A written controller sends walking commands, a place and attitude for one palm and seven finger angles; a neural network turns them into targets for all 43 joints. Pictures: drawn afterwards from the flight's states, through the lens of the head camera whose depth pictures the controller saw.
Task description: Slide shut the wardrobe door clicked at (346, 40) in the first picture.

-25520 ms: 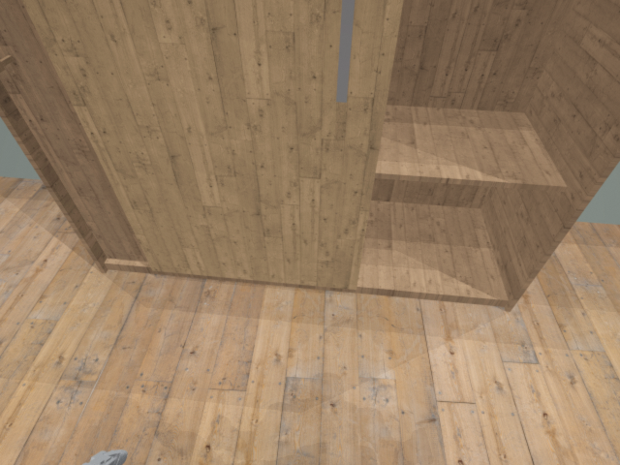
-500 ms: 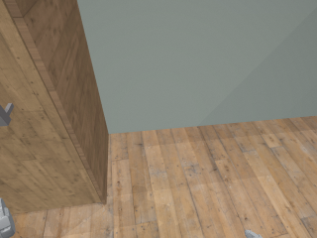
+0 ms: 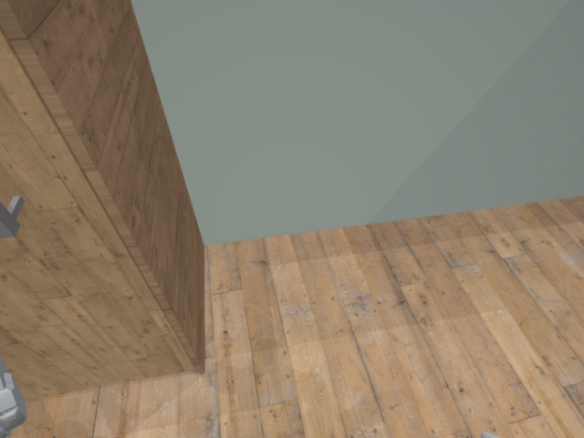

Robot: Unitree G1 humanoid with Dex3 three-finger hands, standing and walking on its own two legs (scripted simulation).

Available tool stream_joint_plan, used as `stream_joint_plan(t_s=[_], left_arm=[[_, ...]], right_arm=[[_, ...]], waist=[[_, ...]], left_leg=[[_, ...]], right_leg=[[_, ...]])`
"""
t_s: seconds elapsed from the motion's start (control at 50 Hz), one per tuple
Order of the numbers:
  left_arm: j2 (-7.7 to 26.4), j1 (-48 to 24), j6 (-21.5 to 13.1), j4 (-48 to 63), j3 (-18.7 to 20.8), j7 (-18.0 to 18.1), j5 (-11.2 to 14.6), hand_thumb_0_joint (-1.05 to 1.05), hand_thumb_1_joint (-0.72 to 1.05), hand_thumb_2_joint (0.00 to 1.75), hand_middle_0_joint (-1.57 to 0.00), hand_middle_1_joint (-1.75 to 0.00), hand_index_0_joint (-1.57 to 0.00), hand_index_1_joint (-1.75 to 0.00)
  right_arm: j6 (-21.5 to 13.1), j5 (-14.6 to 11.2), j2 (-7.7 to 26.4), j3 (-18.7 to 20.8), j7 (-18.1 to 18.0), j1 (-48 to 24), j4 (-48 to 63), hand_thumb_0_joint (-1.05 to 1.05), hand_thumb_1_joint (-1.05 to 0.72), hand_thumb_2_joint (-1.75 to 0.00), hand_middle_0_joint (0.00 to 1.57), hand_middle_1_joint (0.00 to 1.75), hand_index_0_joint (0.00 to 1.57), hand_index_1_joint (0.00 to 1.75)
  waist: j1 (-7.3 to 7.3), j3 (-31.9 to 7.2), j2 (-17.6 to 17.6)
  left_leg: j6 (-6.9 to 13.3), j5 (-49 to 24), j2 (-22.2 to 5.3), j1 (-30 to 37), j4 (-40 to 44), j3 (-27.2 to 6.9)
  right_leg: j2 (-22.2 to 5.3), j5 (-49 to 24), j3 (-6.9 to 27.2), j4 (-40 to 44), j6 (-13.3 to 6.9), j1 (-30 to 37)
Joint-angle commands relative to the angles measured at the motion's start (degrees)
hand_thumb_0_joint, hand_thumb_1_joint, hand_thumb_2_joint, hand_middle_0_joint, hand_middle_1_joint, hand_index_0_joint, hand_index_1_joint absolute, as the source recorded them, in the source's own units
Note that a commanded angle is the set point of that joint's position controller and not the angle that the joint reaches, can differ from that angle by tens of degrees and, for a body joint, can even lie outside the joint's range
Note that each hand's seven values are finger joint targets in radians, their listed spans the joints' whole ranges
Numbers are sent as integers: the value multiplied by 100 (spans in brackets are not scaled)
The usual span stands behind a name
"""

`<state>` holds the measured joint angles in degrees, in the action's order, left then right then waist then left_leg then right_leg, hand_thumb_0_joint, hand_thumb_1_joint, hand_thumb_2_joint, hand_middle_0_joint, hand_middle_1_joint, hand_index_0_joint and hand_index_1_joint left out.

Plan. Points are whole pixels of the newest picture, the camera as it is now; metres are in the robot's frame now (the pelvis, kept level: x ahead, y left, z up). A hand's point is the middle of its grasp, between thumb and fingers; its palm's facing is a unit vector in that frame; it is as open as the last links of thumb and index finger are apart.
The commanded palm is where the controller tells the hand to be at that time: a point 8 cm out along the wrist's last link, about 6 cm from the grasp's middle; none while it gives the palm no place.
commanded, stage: stop walking and hold the door there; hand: left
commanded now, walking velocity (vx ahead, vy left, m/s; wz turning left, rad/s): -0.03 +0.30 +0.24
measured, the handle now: out of the picture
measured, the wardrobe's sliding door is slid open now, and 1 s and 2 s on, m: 0.00 0.00 0.00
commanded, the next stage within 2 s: loosen the grip on the handle in 1.52 s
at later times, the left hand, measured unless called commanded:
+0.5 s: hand out of the picture +0.37 +0.40 +0.20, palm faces +0.46 -0.85 -0.25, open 5.8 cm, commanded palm +0.32 +0.46 +0.19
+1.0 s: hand out of the picture +0.37 +0.40 +0.20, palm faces +0.21 -0.97 -0.13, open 6.1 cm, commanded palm +0.34 +0.45 +0.19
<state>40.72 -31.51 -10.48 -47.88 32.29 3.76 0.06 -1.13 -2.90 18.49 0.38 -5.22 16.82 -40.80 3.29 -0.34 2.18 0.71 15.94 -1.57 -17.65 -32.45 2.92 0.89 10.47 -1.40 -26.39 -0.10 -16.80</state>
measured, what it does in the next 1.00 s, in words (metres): steps to the left: left foot, then right foot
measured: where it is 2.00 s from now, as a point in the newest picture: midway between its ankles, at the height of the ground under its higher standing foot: outside the picture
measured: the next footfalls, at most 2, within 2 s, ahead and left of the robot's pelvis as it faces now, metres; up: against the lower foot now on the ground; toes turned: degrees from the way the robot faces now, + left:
left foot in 0.24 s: +0.02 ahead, +0.21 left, +0.00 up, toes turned +6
right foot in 0.44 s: +0.01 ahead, +0.00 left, +0.00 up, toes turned -6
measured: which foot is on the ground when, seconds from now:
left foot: up 0.00-0.22, down 0.24-0.44, up 0.46-0.72, down 0.74-1.00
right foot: down 0.00-0.24, up 0.26-0.42, down 0.44-0.74, up 0.76-0.94, down 0.96-1.00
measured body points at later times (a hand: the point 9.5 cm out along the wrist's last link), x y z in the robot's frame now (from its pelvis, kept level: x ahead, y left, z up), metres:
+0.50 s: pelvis -0.05 +0.11 -0.01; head +0.01 +0.08 +0.43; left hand +0.34 +0.44 +0.22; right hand +0.11 -0.11 -0.14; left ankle -0.04 +0.22 -0.69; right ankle -0.03 +0.00 -0.74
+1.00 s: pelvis -0.06 +0.22 -0.02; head +0.02 +0.22 +0.42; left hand +0.35 +0.45 +0.21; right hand +0.11 +0.03 -0.14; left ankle -0.05 +0.38 -0.74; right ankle -0.01 +0.14 -0.74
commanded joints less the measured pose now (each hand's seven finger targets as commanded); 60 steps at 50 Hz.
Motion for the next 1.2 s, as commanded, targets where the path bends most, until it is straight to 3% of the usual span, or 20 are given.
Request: stream_joint_plan(t_s=[0.0, 0.18, 0.26, 0.34, 0.38, 0.42, 0.44, 0.52, 0.6, 0.66, 0.68, 0.7, 0.72, 0.76, 0.82, 0.92, 0.96, 1.0, 1.14, 1.18], left_arm=[[2614, -1465, -212, 507, 771, 161, -98, 0, 90, 90, -45, -140, -45, -140], [1485, -2321, -455, 1450, -319, -26, -19, 0, 90, 90, -45, -140, -45, -140], [646, -2650, -641, 2277, -1049, -97, 90, 0, 90, 90, -45, -140, -45, -140], [622, -2615, -546, 2503, -923, 12, 179, 0, 90, 90, -45, -140, -45, -140], [552, -2549, -491, 2617, -966, 49, 178, 0, 90, 90, -45, -140, -45, -140], [1211, -2252, -354, 2239, -453, 127, 120, 0, 90, 90, -45, -140, -45, -140], [1134, -2239, -230, 2149, -456, 135, 90, 0, 90, 90, -45, -140, -45, -140], [805, -2850, -329, 2712, -569, 58, 125, 0, 90, 90, -45, -140, -45, -140], [222, -2999, -334, 2992, -977, 14, 112, 0, 90, 90, -45, -140, -45, -140], [-534, -3207, -291, 3592, -1600, 23, 180, 0, 90, 90, -45, -140, -45, -140], [-739, -3289, -330, 3858, -1729, 6, 193, 0, 90, 90, -45, -140, -45, -140], [-1062, -3466, -396, 4228, -1983, -32, 246, 0, 90, 90, -45, -140, -45, -140], [-1197, -3911, -441, 4502, -2153, -48, 292, 0, 90, 90, -45, -140, -45, -140], [-2011, -3823, -328, 4057, -2741, -172, 316, 0, 90, 90, -45, -140, -45, -140], [-1406, -3985, -317, 4731, -2432, -87, 205, 0, 90, 90, -45, -140, -45, -140], [-1247, -3795, -213, 4592, -2252, -83, 296, 0, 90, 90, -45, -140, -45, -140], [-1024, -3415, -110, 4279, -2107, -34, 240, 0, 90, 90, -45, -140, -45, -140], [-1071, -3130, 14, 4004, -1971, -49, 319, 0, 90, 90, -45, -140, -45, -140], [-1672, -3245, -131, 4110, -2324, 32, 362, 0, 90, 90, -45, -140, -45, -140], [-1835, -3367, -147, 4124, -2506, 33, 405, 0, 90, 90, -45, -140, -45, -140]], right_arm=[[-248, 22, 839, 374, -57, -355, 644, 0, -90, -90, 20, 30, 20, 30], [-297, 106, 637, 271, -85, -478, 460, 0, -90, -90, 20, 30, 20, 30], [-243, 13, 589, 269, -27, -697, 803, 0, -90, -90, 20, 30, 20, 30], [-402, -24, 617, 272, 92, -830, 715, 0, -90, -90, 20, 30, 20, 30], [-437, -13, 520, 199, 168, -991, 757, 0, -90, -90, 20, 30, 20, 30], [-375, 62, 512, 244, 168, -933, 820, 0, -90, -90, 20, 30, 20, 30], [-375, 134, 534, 193, 171, -908, 744, 0, -90, -90, 20, 30, 20, 30], [-457, 162, 236, -1, 183, -1015, 629, 0, -90, -90, 20, 30, 20, 30], [-407, 188, 119, 42, 94, -1070, 695, 0, -90, -90, 20, 30, 20, 30], [-377, 218, 116, 108, 19, -1095, 703, 0, -90, -90, 20, 30, 20, 30], [-392, 202, 242, 186, 19, -1033, 764, 0, -90, -90, 20, 30, 20, 30], [-411, 204, 482, 261, 34, -1044, 870, 0, -90, -90, 20, 30, 20, 30], [-404, 165, 537, 290, 61, -926, 875, 0, -90, -90, 20, 30, 20, 30], [-458, 92, 265, 275, 127, -946, 848, 0, -90, -90, 20, 30, 20, 30], [-541, 160, 193, 209, 243, -1024, 715, 0, -90, -90, 20, 30, 20, 30], [-485, 128, 107, 125, 290, -1211, 896, 0, -90, -90, 20, 30, 20, 30], [-423, 82, -28, 95, 231, -1026, 897, 0, -90, -90, 20, 30, 20, 30], [-509, 52, -43, 113, 181, -1148, 971, 0, -90, -90, 20, 30, 20, 30], [-609, 213, -104, -99, -24, -1184, 709, 0, -90, -90, 20, 30, 20, 30], [-596, 182, 170, 20, 27, -1180, 775, 0, -90, -90, 20, 30, 20, 30]], waist=[[-498, -1150, -942], [-121, -1069, -813], [-236, -1004, 1643], [-377, -1269, 1098], [-491, -1370, 495], [-499, -1442, -1772], [-525, -1413, -1062], [-362, -1336, -1702], [-405, -1195, -1824], [-212, -1357, -1073], [-180, -1464, -138], [-192, -1613, 1362], [-114, -1794, 1781], [-166, -1304, 271], [-121, -1693, 1717], [-299, -1877, 1153], [-186, -2060, -584], [-395, -1725, -2201], [-316, -1998, -845], [-365, -2129, 336]], left_leg=[[-57, 1152, -26, -1241, -1766, -762], [-102, -577, 49, 1153, 568, 66], [948, -2292, -1284, 889, 1230, -1362], [729, -3180, -800, 960, 356, -564], [366, -2025, -489, 272, -293, -378], [-284, 1613, 375, -2182, -3101, -373], [-336, 1410, 92, -2181, -3713, -1036], [-325, 540, -43, -1959, -3804, -671], [-192, 622, -93, -602, -1527, 67], [-254, -577, 235, 1078, 292, 804], [-323, -850, -54, 1735, 487, 556], [25, -1702, -1052, 2070, 770, -893], [602, -2828, -1860, 2175, 1121, -2247], [966, -3898, -1981, 2055, 822, -1997], [706, -4781, -1704, 2343, 180, -1085], [387, -3255, -1703, 1190, -185, -847], [-10, -1354, -749, 359, -1036, -49], [-176, 1415, 47, -623, -2219, -297], [-106, -419, -21, 803, 664, -26], [223, -2995, -1075, 1832, 831, -970]], right_leg=[[-2442, -1199, 1961, 852, -772, 1346], [-1770, -505, 200, -91, 6, -207], [-265, 2070, -540, -2841, 350, -782], [-350, 1345, -627, -1672, 361, -71], [-756, 38, -387, 109, 262, 1227], [-3427, -3083, 2807, 707, -771, 2669], [-3727, -3036, 2306, 538, -893, 2432], [-2651, -2201, 504, 266, -367, 1876], [-2251, -1590, -232, 127, -237, 1126], [-1581, -556, -864, -553, -72, 462], [-1264, -124, -908, -1223, 32, -80], [-634, 1172, -947, -2158, 241, -838], [-277, 2553, -422, -3151, 212, -1188], [-311, 2155, -31, -2970, 161, -1440], [-344, 1408, 0, -2109, 101, -1116], [-157, 197, 163, -260, -8, 933], [-875, -1358, 757, 257, -225, 1750], [-1600, -1791, 1472, 566, -595, 1831], [-1064, -2217, 446, -198, -309, 1717], [-523, -1191, 72, -585, 79, 808]])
